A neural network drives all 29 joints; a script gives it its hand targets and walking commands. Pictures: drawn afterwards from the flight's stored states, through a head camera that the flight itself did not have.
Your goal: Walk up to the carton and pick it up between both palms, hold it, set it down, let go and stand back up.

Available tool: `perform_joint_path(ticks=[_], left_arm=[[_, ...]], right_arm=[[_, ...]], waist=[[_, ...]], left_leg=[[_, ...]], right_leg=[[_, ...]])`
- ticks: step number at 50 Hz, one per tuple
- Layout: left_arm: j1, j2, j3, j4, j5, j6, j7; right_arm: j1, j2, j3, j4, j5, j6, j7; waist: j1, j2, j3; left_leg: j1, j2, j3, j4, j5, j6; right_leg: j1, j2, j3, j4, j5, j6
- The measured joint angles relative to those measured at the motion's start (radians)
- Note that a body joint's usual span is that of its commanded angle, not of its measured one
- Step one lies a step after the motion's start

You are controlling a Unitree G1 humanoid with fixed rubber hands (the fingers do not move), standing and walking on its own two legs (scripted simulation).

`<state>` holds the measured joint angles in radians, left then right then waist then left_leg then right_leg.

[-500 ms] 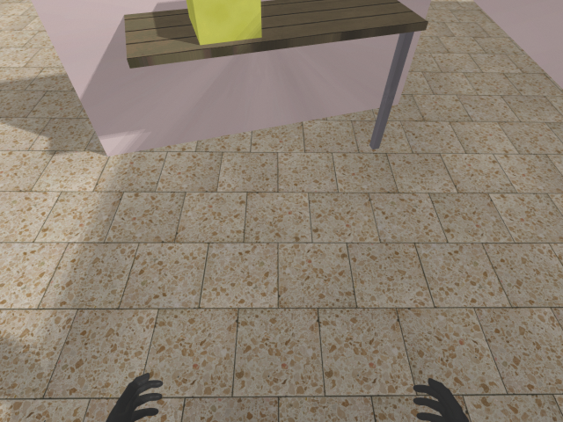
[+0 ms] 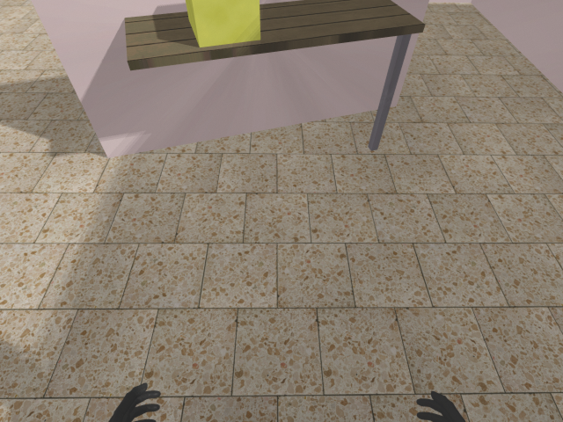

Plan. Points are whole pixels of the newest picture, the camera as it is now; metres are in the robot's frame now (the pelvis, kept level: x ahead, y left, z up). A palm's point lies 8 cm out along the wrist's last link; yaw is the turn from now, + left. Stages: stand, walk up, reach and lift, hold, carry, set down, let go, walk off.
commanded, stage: stand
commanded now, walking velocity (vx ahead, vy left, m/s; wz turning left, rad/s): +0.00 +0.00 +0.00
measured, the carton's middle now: (220, 7) +1.45 +0.25 -0.01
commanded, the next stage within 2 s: walk up in 0.70 s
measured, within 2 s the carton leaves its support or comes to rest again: neither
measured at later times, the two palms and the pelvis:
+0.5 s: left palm out of the picture +0.09 +0.24 -0.10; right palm out of the picture +0.09 -0.24 -0.10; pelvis -0.01 +0.00 +0.00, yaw +0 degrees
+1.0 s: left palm out of the picture +0.08 +0.25 -0.11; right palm out of the picture +0.08 -0.24 -0.10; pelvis +0.00 +0.00 +0.00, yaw +3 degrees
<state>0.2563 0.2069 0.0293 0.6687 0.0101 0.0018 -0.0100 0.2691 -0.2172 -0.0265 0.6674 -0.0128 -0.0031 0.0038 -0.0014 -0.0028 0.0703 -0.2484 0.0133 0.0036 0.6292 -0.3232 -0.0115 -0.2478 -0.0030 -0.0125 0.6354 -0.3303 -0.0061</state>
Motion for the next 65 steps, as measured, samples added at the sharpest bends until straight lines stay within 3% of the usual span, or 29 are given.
perform_joint_path(ticks=[46, 49, 51, 53, 55, 58, 60, 62, 65], left_arm=[[0.033, 0.010, -0.009, 0.047, 0.003, -0.002, 0.001], [0.046, 0.016, 0.001, 0.034, 0.037, -0.013, -0.017], [0.052, 0.025, 0.004, 0.032, 0.049, -0.032, -0.019], [0.060, 0.038, 0.007, 0.044, 0.058, -0.050, -0.013], [0.075, 0.054, 0.011, 0.070, 0.062, -0.054, -0.008], [0.103, 0.093, 0.025, 0.112, 0.058, -0.027, -0.010], [0.121, 0.111, 0.034, 0.131, 0.045, 0.006, -0.017], [0.126, 0.124, 0.032, 0.134, 0.033, 0.032, -0.028], [0.100, 0.130, 0.027, 0.121, 0.040, 0.034, -0.038]], right_arm=[[0.034, -0.007, 0.012, 0.043, 0.002, -0.003, 0.000], [0.090, -0.010, -0.005, 0.028, -0.016, -0.007, 0.016], [0.127, -0.015, -0.017, 0.026, -0.028, -0.004, 0.024], [0.148, -0.024, -0.026, 0.026, -0.034, -0.004, 0.032], [0.158, -0.031, -0.037, 0.024, -0.029, -0.011, 0.040], [0.175, -0.031, -0.051, -0.003, -0.015, -0.042, 0.047], [0.184, -0.032, -0.048, -0.014, -0.026, -0.054, 0.030], [0.194, -0.028, -0.037, 0.006, -0.032, -0.047, 0.005], [0.221, -0.019, -0.021, 0.038, -0.042, -0.047, -0.019]], waist=[[0.001, -0.003, -0.017], [-0.002, 0.003, -0.052], [0.005, 0.003, -0.068], [0.019, 0.002, -0.070], [0.031, 0.002, -0.071], [0.026, -0.034, -0.075], [0.009, -0.071, -0.079], [-0.005, -0.099, -0.084], [-0.018, -0.125, -0.075]], left_leg=[[-0.009, -0.002, -0.005, -0.028, 0.018, 0.004], [-0.056, -0.012, -0.037, 0.064, -0.135, 0.029], [-0.111, -0.009, -0.021, 0.167, -0.163, 0.033], [-0.161, 0.005, 0.001, 0.257, -0.174, 0.032], [-0.177, 0.025, 0.009, 0.243, -0.180, 0.037], [-0.141, 0.021, 0.029, 0.135, -0.015, 0.042], [-0.143, -0.009, 0.051, 0.193, -0.037, 0.042], [-0.115, -0.029, 0.059, 0.204, -0.091, 0.053], [-0.047, -0.039, 0.056, 0.164, -0.105, 0.052]], right_leg=[[-0.005, -0.003, -0.003, -0.034, 0.021, 0.002], [-0.018, -0.010, -0.039, 0.016, -0.110, -0.026], [-0.012, -0.030, -0.079, 0.014, -0.087, -0.031], [0.009, -0.051, -0.115, 0.003, -0.033, -0.017], [0.035, -0.065, -0.139, 0.010, -0.056, 0.011], [0.034, -0.108, -0.141, 0.125, -0.192, 0.008], [-0.040, -0.108, -0.072, 0.323, -0.284, -0.008], [-0.123, -0.082, -0.020, 0.488, -0.257, -0.007], [-0.231, -0.078, -0.024, 0.596, -0.148, 0.007]])
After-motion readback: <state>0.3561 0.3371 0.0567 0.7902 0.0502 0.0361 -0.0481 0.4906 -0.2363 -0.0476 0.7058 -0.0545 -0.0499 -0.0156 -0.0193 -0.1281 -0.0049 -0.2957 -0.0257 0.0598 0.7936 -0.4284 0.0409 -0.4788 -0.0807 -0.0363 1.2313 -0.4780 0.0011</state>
